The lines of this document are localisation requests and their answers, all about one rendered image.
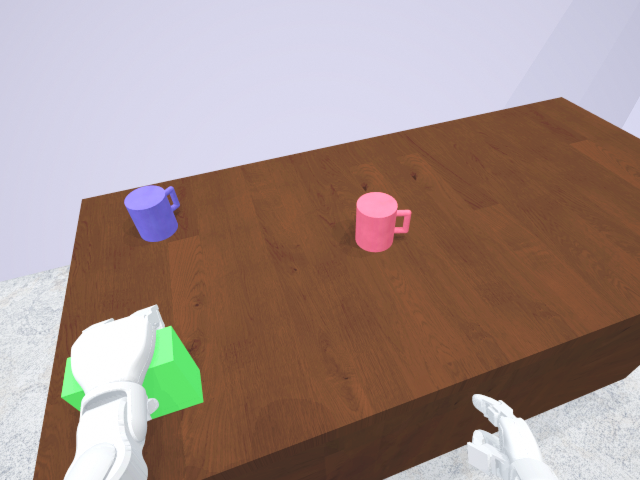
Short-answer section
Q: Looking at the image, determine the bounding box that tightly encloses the left robot hand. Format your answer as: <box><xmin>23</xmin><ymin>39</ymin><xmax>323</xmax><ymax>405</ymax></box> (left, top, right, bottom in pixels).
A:
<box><xmin>71</xmin><ymin>304</ymin><xmax>165</xmax><ymax>421</ymax></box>

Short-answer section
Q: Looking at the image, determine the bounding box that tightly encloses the right robot hand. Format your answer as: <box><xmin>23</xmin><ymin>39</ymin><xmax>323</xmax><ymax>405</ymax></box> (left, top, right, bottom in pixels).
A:
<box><xmin>467</xmin><ymin>394</ymin><xmax>544</xmax><ymax>480</ymax></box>

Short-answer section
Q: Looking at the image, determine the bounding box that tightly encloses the sponge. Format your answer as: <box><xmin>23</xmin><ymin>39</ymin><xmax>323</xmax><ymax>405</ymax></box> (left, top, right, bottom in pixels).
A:
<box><xmin>61</xmin><ymin>326</ymin><xmax>203</xmax><ymax>419</ymax></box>

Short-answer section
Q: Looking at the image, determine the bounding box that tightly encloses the table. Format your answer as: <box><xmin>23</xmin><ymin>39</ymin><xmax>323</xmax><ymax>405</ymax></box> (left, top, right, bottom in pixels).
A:
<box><xmin>33</xmin><ymin>97</ymin><xmax>640</xmax><ymax>480</ymax></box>

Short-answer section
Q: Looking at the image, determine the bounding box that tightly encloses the left robot forearm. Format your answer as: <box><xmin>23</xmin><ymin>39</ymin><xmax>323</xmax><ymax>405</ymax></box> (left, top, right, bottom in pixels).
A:
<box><xmin>64</xmin><ymin>381</ymin><xmax>148</xmax><ymax>480</ymax></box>

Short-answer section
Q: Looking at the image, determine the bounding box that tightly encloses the right robot forearm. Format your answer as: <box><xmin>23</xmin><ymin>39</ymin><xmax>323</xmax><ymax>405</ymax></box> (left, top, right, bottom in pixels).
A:
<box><xmin>508</xmin><ymin>458</ymin><xmax>559</xmax><ymax>480</ymax></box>

